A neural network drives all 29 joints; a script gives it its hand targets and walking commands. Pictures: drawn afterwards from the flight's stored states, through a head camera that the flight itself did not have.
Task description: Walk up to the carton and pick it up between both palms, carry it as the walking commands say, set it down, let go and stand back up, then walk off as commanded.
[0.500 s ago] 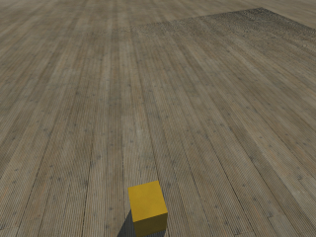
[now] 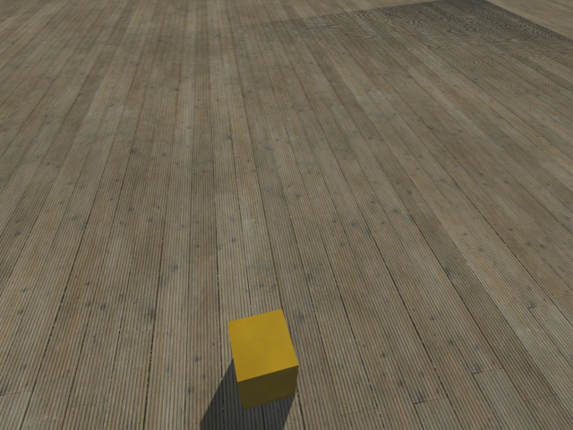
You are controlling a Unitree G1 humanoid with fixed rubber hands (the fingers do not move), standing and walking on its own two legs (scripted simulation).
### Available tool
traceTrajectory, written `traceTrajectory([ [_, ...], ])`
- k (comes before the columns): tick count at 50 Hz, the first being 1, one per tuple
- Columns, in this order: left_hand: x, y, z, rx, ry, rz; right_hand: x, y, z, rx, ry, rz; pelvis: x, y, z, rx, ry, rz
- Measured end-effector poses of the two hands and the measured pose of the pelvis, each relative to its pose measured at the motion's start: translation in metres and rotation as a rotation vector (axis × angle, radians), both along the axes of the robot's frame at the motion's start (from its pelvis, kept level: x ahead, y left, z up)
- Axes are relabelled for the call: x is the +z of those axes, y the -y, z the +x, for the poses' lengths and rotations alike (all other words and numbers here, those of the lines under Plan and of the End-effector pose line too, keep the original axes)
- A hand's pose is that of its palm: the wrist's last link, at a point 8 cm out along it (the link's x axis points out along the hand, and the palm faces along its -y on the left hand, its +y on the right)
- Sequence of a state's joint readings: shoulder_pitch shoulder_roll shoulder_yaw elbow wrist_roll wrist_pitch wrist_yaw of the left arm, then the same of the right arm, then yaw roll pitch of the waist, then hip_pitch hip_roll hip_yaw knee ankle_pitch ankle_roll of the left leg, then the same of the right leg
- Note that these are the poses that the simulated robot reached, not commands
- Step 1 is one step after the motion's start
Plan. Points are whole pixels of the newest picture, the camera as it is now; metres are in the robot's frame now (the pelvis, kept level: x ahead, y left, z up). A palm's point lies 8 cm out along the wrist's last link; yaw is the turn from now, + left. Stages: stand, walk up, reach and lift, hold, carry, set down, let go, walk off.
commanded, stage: stand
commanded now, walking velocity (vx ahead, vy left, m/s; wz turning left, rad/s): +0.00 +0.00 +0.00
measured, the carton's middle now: (262, 359) +0.49 +0.09 -0.65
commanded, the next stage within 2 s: walk off in 0.56 s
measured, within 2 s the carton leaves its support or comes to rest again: neither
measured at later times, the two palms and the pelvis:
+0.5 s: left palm out of the picture +0.06 +0.31 -0.12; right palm out of the picture +0.08 -0.30 -0.10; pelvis +0.00 +0.01 +0.00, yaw +0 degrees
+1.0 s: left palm out of the picture +0.03 +0.27 -0.13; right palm out of the picture +0.08 -0.31 -0.13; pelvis +0.01 -0.03 +0.00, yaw +3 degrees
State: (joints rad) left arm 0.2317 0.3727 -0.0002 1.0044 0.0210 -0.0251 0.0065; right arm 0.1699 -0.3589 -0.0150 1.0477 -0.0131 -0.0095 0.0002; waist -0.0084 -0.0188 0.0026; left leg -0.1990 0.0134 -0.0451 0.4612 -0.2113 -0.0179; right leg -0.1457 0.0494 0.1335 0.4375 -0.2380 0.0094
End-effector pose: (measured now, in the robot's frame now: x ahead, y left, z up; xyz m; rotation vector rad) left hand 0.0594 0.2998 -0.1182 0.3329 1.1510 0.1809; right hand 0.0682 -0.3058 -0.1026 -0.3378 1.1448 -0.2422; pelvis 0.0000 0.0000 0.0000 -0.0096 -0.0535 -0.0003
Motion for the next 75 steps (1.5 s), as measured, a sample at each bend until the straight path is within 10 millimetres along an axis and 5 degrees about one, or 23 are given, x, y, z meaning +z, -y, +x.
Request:
traceTrajectory([
  [25, 0.001, -0.013, 0.005, 0.008, -0.021, 0.013, 0.002, -0.006, 0.009, -0.009, 0.004, 0.002, 0.002, -0.007, -0.001, -0.006, 0.009, 0.002],
  [40, 0.002, -0.009, -0.010, 0.030, -0.106, 0.026, -0.004, 0.001, 0.004, -0.013, -0.054, 0.012, 0.004, -0.001, 0.005, -0.004, -0.013, 0.006],
  [46, -0.008, 0.015, -0.020, 0.070, -0.169, 0.006, -0.015, -0.007, 0.004, 0.011, -0.101, 0.056, 0.001, 0.011, 0.007, 0.042, -0.029, 0.008],
  [56, -0.008, 0.075, -0.053, 0.157, -0.195, -0.016, -0.033, 0.019, 0.023, 0.043, -0.118, 0.097, -0.002, 0.050, 0.012, 0.090, -0.036, 0.007],
  [64, -0.022, 0.114, -0.047, 0.181, -0.166, -0.098, -0.031, 0.010, 0.036, 0.073, -0.106, 0.106, -0.002, 0.062, 0.018, 0.113, -0.030, 0.001],
  [69, -0.034, 0.129, -0.044, 0.205, -0.140, -0.161, -0.033, -0.010, 0.023, 0.074, -0.129, 0.127, -0.003, 0.064, 0.022, 0.114, -0.016, 0.009],
  [75, -0.030, 0.139, -0.054, 0.211, -0.155, -0.175, -0.033, -0.011, 0.002, 0.060, -0.178, 0.140, 0.003, 0.065, 0.022, 0.113, -0.014, 0.007],
])
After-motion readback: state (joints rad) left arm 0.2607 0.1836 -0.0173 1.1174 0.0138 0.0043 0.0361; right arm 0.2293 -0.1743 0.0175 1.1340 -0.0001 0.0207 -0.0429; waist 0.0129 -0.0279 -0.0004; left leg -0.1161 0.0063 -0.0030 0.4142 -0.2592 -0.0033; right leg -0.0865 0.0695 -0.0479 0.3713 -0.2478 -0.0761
